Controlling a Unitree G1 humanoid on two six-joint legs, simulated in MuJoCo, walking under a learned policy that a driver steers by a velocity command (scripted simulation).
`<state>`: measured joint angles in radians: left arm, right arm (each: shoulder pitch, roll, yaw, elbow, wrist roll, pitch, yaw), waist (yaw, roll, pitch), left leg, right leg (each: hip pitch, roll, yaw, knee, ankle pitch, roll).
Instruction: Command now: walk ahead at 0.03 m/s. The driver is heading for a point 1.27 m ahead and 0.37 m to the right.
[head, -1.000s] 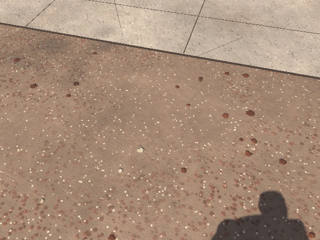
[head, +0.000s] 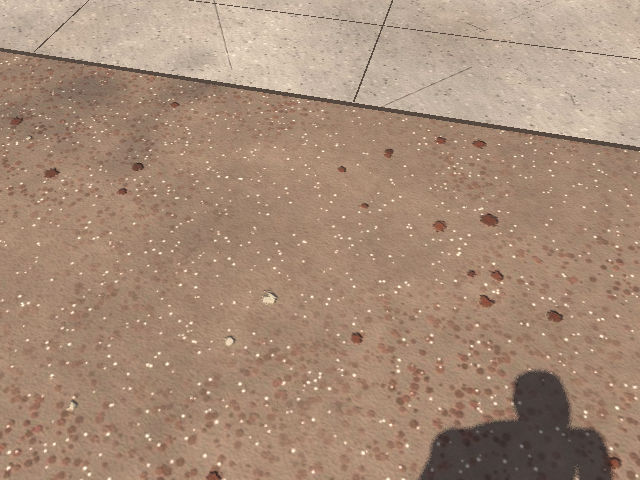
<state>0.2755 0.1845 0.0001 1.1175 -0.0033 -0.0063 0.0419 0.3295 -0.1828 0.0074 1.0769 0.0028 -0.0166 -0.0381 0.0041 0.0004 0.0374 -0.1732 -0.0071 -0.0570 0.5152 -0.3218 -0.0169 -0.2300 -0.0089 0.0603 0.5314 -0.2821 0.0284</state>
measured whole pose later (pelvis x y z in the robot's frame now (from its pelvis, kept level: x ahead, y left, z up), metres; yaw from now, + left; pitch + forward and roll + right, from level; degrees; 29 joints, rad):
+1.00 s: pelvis -0.01 +0.00 +0.00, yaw +0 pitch -1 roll +0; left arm 0.31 0.16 0.01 1.10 -0.01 0.00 0.05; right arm 0.37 -0.15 0.00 1.10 0.01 -0.01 -0.05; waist 0.00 0.00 0.04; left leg -0.19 0.00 -0.05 0.51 -0.31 -0.03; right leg -0.24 0.00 0.06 0.52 -0.26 0.02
